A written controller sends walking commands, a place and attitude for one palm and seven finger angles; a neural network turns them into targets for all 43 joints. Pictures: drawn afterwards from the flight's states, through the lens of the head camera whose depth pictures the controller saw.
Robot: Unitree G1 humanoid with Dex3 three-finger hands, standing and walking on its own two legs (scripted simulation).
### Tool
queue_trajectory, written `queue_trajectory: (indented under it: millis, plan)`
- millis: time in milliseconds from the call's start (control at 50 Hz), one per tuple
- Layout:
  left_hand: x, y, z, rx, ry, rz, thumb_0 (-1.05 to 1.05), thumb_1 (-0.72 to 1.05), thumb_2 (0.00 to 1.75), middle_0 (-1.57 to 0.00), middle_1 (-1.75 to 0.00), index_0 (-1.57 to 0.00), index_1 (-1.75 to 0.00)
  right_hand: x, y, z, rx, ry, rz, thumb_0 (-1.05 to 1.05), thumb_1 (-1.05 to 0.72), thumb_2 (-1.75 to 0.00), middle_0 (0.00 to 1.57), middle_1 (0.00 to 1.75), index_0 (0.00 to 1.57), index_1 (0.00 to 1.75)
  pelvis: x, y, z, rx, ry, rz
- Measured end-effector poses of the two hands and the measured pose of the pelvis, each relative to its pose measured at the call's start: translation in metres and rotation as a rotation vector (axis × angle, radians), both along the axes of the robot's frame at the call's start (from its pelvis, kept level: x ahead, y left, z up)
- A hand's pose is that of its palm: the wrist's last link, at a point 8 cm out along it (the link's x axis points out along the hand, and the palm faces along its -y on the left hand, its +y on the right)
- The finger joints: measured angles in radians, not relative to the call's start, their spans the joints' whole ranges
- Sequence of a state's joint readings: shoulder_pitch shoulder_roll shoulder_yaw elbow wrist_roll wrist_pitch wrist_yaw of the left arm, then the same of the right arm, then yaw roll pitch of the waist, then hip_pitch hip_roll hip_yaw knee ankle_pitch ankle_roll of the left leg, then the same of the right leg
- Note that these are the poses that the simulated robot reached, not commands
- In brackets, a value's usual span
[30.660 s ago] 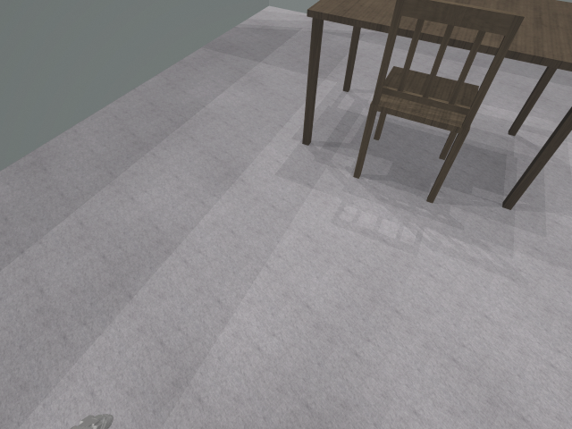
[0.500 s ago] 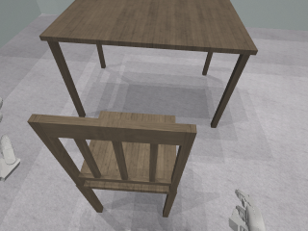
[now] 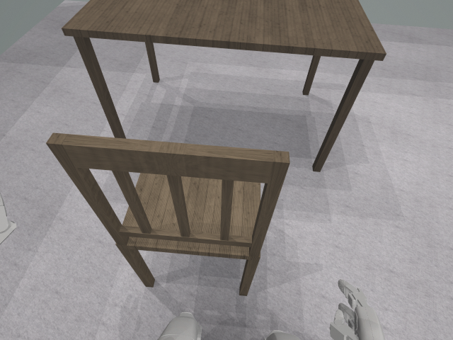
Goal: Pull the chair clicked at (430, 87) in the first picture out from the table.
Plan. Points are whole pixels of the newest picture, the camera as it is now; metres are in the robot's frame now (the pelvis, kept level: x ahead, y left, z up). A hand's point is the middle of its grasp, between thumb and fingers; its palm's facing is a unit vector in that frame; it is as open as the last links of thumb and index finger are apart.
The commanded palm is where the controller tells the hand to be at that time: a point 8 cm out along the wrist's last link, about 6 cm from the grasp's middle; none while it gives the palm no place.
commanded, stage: step back with the hand held close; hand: left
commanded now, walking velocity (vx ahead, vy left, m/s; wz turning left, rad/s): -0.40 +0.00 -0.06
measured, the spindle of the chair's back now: (180, 207) +0.40 +0.13 -0.08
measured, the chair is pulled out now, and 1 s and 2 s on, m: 0.57 0.57 0.57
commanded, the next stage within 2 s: stop stepping back and stand still in 0.38 s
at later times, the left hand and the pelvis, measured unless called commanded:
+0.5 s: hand out of the picture +0.13 +0.23 +0.21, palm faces +0.33 -0.76 -0.56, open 7.4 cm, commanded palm +0.07 +0.29 +0.20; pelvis -0.08 -0.01 +0.01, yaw -3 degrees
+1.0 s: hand out of the picture +0.06 +0.25 +0.19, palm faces +0.40 -0.80 -0.45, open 7.4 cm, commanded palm +0.01 +0.29 +0.20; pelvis -0.14 +0.00 +0.02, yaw -2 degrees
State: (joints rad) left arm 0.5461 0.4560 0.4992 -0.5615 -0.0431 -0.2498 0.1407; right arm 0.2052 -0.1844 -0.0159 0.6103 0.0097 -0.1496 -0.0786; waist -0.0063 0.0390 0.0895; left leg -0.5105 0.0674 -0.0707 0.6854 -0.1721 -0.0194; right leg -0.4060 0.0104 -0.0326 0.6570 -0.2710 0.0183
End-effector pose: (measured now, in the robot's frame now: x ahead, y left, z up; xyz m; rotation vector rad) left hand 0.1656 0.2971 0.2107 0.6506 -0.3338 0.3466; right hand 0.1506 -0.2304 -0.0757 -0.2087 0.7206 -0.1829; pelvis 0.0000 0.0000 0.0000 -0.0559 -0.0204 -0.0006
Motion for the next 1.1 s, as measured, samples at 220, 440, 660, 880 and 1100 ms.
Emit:
queue_trajectory:
  millis: [220, 440, 660, 880, 1100]
  plan:
    - [-0.027, 0.011, 0.002, -0.027, -0.056, -0.014, 0.01, 0.88, 0.90, -0.22, -0.30, -0.22, -0.30, -0.020, 0.002, 0.010, -0.065, 0.042, 0.023, 0.02, -0.90, -0.90, 0.20, 0.30, 0.21, 0.30, -0.023, 0.013, 0.004, 0.042, 0.041, 0.033]
    - [-0.060, -0.011, 0.018, -0.023, -0.021, -0.087, 0.01, 0.89, 0.90, -0.22, -0.30, -0.21, -0.30, -0.058, 0.017, 0.021, 0.025, -0.001, 0.046, 0.01, -0.90, -0.90, 0.20, 0.30, 0.21, 0.30, -0.066, 0.003, 0.021, 0.007, 0.037, -0.026]
    - [-0.098, -0.022, -0.005, -0.044, 0.127, -0.068, 0.01, 0.88, 0.90, -0.22, -0.30, -0.22, -0.30, -0.142, -0.029, 0.013, 0.004, 0.057, -0.107, 0.01, -0.90, -0.90, 0.20, 0.30, 0.21, 0.30, -0.111, -0.007, 0.018, 0.052, 0.037, -0.055]
    - [-0.138, -0.008, -0.003, -0.079, 0.057, -0.011, 0.01, 0.89, 0.90, -0.22, -0.30, -0.22, -0.30, -0.186, -0.034, 0.025, -0.040, 0.034, -0.114, 0.02, -0.90, -0.90, 0.20, 0.30, 0.20, 0.30, -0.135, -0.005, 0.024, 0.038, -0.011, -0.030]
    - [-0.146, -0.003, -0.006, -0.133, 0.031, 0.005, 0.01, 0.89, 0.90, -0.22, -0.30, -0.21, -0.30, -0.173, -0.007, 0.026, -0.001, -0.022, -0.062, 0.02, -0.90, -0.90, 0.20, 0.30, 0.21, 0.30, -0.144, 0.002, 0.024, 0.031, -0.027, -0.038]
